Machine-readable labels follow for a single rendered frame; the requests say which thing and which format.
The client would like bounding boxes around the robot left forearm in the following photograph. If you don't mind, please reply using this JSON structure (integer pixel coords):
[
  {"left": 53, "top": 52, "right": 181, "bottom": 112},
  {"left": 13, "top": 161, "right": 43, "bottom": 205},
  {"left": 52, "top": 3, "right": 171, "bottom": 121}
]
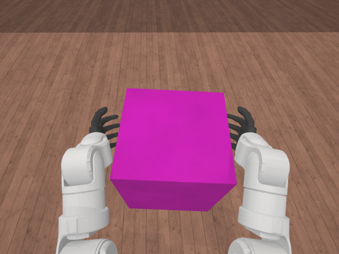
[{"left": 56, "top": 132, "right": 113, "bottom": 254}]

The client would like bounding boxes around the robot left upper arm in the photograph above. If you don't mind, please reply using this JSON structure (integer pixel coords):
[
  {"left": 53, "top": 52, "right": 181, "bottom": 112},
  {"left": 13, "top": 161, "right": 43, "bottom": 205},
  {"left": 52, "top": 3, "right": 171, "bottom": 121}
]
[{"left": 60, "top": 239, "right": 118, "bottom": 254}]

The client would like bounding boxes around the carton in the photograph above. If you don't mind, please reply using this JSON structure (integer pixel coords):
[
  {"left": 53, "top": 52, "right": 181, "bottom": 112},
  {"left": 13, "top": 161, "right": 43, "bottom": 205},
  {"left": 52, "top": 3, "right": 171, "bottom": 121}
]
[{"left": 110, "top": 88, "right": 237, "bottom": 212}]

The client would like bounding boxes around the right robot hand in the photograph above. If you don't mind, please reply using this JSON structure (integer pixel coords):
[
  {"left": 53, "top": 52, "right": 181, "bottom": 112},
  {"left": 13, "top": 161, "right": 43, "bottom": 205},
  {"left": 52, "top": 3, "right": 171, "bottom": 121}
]
[{"left": 227, "top": 106, "right": 256, "bottom": 150}]

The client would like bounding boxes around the robot right forearm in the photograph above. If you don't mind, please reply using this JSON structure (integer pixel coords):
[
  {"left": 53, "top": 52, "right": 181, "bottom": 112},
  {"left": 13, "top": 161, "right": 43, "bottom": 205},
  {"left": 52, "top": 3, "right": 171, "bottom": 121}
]
[{"left": 234, "top": 132, "right": 292, "bottom": 254}]

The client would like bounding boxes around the robot right upper arm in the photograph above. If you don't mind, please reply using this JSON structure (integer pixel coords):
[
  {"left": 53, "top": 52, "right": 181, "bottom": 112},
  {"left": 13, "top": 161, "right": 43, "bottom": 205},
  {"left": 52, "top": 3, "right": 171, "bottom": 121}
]
[{"left": 228, "top": 237, "right": 288, "bottom": 254}]

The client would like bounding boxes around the left robot hand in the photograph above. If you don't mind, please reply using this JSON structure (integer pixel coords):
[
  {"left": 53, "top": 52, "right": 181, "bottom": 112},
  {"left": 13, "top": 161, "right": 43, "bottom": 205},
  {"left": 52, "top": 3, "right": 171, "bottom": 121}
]
[{"left": 89, "top": 107, "right": 120, "bottom": 148}]

